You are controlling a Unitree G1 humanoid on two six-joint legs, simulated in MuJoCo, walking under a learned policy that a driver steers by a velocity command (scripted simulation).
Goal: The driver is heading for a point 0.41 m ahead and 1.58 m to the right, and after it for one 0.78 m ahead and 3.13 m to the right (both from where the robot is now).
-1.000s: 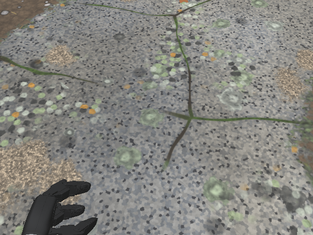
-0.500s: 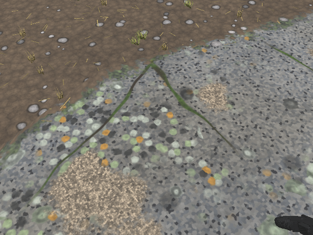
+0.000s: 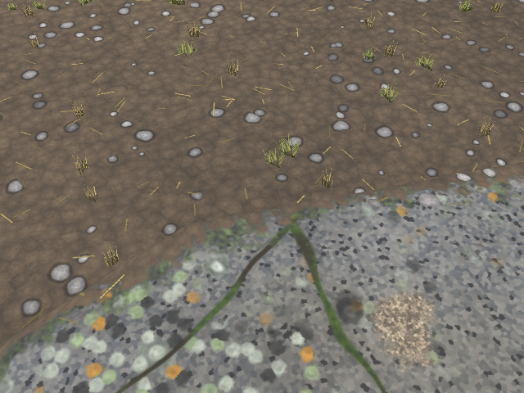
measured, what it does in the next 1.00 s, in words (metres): walks ahead, turning right: left foot, then right foot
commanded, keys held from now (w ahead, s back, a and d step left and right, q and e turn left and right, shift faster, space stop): w+shift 0.04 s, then w+e+shift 0.96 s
